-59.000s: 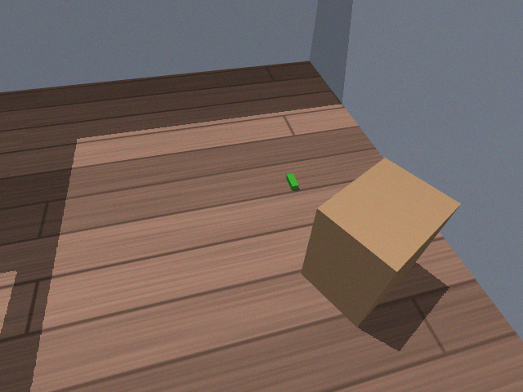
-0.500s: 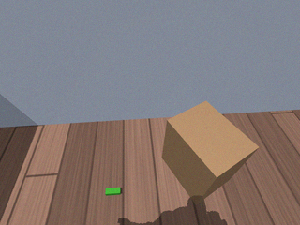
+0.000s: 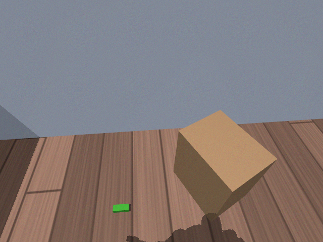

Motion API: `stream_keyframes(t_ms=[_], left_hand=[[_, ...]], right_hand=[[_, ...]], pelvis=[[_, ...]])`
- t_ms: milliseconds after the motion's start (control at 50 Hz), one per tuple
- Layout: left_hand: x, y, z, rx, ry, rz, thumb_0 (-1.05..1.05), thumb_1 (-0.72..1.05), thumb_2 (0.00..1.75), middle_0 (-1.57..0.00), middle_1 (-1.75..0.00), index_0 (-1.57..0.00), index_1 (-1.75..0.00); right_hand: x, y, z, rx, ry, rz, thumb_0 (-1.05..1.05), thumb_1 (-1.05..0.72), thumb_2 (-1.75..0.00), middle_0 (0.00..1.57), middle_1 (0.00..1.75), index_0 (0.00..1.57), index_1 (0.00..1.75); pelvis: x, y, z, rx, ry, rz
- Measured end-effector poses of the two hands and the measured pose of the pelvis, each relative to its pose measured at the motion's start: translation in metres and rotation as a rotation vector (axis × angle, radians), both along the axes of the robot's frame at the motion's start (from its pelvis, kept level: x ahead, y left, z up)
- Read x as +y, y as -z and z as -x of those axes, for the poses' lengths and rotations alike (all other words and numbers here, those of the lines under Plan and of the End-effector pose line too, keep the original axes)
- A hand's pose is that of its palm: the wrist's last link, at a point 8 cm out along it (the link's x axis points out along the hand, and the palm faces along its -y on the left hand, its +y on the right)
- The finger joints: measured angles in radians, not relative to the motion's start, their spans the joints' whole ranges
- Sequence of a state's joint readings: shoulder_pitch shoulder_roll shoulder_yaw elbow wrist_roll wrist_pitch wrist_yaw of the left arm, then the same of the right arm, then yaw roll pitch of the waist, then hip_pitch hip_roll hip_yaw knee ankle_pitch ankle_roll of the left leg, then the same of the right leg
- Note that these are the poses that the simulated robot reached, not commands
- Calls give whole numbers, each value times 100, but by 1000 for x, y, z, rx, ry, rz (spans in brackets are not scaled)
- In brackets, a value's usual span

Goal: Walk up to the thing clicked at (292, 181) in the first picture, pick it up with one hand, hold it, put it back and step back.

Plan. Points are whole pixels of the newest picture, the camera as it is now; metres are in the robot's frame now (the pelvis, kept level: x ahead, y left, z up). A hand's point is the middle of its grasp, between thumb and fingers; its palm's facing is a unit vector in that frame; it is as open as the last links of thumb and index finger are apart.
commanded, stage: step back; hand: left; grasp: from above
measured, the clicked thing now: (121, 208) +0.45 +0.24 -0.77
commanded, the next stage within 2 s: none
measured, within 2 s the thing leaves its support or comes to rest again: neither
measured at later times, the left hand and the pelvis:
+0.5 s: hand out of the picture +0.05 +0.31 -0.18, palm faces -0.06 -0.93 -0.35, open 7.4 cm; pelvis -0.09 +0.06 -0.02, yaw -2 degrees
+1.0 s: hand out of the picture -0.07 +0.29 -0.15, palm faces -0.09 -0.91 -0.41, open 7.4 cm; pelvis -0.19 +0.04 -0.01, yaw -6 degrees
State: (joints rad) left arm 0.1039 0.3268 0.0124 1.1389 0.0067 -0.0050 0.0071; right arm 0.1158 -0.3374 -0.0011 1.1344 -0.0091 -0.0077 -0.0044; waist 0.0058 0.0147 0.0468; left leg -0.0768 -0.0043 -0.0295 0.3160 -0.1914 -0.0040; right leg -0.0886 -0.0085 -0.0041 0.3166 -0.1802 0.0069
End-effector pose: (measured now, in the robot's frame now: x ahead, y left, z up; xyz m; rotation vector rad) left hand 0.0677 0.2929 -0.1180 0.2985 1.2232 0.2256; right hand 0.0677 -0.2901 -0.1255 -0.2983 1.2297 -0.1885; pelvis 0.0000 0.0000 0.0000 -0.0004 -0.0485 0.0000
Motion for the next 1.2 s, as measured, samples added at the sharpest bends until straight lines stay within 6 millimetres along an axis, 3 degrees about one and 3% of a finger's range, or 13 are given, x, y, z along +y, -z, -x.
stream_keyframes(t_ms=[200, 340, 420, 500, 660, 800, 880, 1040, 1140, 1200], left_hand=[[26, 8, 9, -11, 19, -40, 0, 90, 90, -21, -30, -20, -30], [61, 28, 3, -64, 58, -34, 1, 90, 90, -21, -30, -20, -30], [67, 31, 6, -68, 70, -28, 1, 90, 90, -20, -30, -20, -30], [64, 28, 22, -36, 93, -5, 0, 90, 90, -20, -30, -20, -30], [67, 25, 66, 23, 130, -28, 0, 90, 90, -20, -30, -20, -30], [58, 16, 95, -11, 153, -73, 1, 90, 90, -20, -30, -20, -30], [48, 4, 118, -42, 156, -72, 1, 90, 90, -20, -30, -20, -30], [40, -8, 142, -106, 153, -61, 1, 90, 90, -21, -30, -20, -30], [46, 6, 158, -152, 156, -33, 1, 90, 90, -21, -30, -20, -30], [51, 17, 177, -145, 137, -11, 0, 90, 90, -21, -30, -20, -30]], right_hand=[[-9, 2, 16, 19, 16, 45, 0, -91, -90, 20, 30, 20, 30], [6, -2, 61, 56, 24, 122, 0, -91, -90, 20, 30, 20, 30], [25, -8, 92, 90, 35, 125, 0, -91, -90, 20, 30, 20, 30], [37, -11, 111, 87, 62, 121, 1, -91, -90, 20, 30, 20, 30], [49, 2, 122, -21, 93, 77, 1, -91, -90, 20, 30, 20, 30], [35, 20, 144, -82, 101, 30, 0, -90, -90, 20, 30, 20, 30], [24, 17, 160, -83, 111, 18, 1, -91, -90, 20, 30, 20, 30], [7, -1, 206, -43, 73, 76, 1, -91, -90, 20, 30, 20, 30], [12, 2, 239, -13, 30, 118, 1, -91, -90, 20, 30, 20, 30], [24, 0, 261, -2, 19, 117, 1, -91, -90, 20, 30, 20, 30]], pelvis=[[11, 12, 36, 18, 6, 12], [43, 27, 59, 38, -5, 17], [52, 23, 74, 21, 15, 11], [60, 16, 86, 31, 31, 17], [64, 20, 115, 21, 85, -4], [50, 30, 148, -5, 119, 2], [41, 25, 166, -6, 113, -6], [41, 14, 205, 36, 96, -38], [50, 25, 239, 33, 45, -12], [52, 27, 259, 3, 58, -50]])
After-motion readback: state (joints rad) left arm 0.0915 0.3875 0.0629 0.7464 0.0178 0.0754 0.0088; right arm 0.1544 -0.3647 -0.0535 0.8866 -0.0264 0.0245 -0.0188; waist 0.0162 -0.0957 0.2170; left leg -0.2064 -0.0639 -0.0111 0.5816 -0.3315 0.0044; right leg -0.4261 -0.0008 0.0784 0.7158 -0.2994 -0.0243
